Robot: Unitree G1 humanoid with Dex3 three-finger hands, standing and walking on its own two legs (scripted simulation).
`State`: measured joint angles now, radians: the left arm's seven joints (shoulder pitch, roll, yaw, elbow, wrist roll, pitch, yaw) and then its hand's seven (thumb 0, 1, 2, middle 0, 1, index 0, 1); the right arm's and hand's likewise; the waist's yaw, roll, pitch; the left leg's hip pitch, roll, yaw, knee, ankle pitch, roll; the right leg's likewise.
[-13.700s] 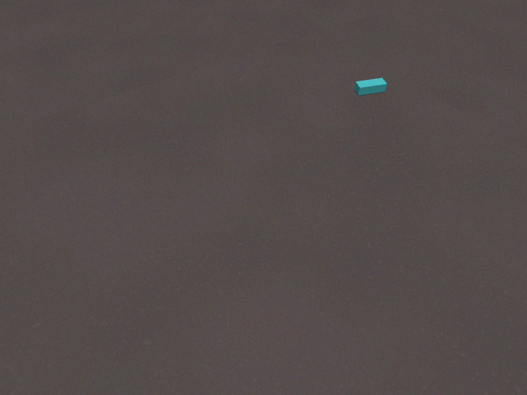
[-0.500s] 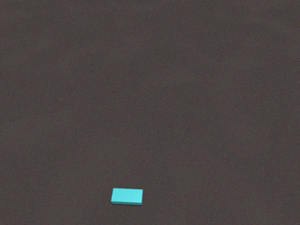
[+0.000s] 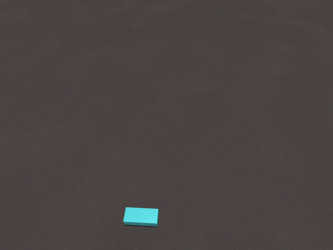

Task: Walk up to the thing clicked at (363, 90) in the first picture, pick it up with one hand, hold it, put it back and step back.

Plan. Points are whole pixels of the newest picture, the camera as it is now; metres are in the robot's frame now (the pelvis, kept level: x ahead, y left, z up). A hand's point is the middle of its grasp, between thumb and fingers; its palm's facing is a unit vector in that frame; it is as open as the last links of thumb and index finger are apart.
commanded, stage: stand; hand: left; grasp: from above
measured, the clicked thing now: (141, 216) +0.41 +0.22 -0.76
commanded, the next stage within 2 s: rise first in 0.68 s
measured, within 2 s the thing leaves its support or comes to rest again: neither
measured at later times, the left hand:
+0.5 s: hand out of the picture +0.07 +0.26 -0.16, palm faces -0.03 -0.93 -0.35, open 7.4 cm
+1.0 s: hand out of the picture +0.15 +0.25 -0.17, palm faces -0.02 -0.94 -0.34, open 8.7 cm
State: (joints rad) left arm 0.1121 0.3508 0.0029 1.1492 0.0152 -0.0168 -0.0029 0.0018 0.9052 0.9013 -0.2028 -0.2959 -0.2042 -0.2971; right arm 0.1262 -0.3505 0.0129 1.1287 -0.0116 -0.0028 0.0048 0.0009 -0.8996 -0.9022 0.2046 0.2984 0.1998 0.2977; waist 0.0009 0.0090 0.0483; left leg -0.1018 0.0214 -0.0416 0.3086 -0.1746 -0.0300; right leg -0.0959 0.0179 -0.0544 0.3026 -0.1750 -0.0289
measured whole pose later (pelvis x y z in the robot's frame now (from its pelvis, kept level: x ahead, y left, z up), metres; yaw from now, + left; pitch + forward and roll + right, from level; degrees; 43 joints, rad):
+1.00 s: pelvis -0.02 +0.00 -0.02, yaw -1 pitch +6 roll +0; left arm -0.06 0.34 0.12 1.08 0.07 -0.03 -0.02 0.00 0.58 0.94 -0.13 -0.65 -0.14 -0.64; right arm 0.18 -0.27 -0.01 0.84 0.03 -0.04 -0.03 0.00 -0.93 -0.91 0.20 0.30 0.20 0.30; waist -0.02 -0.02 0.03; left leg -0.40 0.01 -0.03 0.57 -0.26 -0.02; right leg -0.41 0.01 -0.04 0.57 -0.27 -0.03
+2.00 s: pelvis -0.05 +0.02 -0.23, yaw -2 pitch +31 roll -2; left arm 0.01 0.42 0.08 0.58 0.56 -0.03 0.10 -0.01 -0.52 0.95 -0.09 -1.06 -0.10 -1.05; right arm 0.08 -0.28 -0.04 0.58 0.00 -0.20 0.02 0.00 -0.91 -0.90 0.21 0.30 0.20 0.30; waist -0.03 0.00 -0.18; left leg -1.56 0.00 -0.03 1.70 -0.68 0.00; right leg -1.55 -0.01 -0.04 1.68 -0.66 -0.01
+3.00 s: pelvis -0.10 +0.03 -0.43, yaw -6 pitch +35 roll -6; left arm -0.79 0.66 0.09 1.34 1.27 -0.27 0.42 0.00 -0.54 1.03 -0.08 -0.97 -0.08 -0.98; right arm 0.11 -0.26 -0.01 0.77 -0.12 -0.06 0.12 0.00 -0.90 -0.90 0.20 0.30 0.20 0.30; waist -0.16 -0.01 -0.10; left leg -2.25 -0.01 -0.08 2.33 -0.69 0.02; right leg -2.20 -0.01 -0.08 2.25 -0.65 0.00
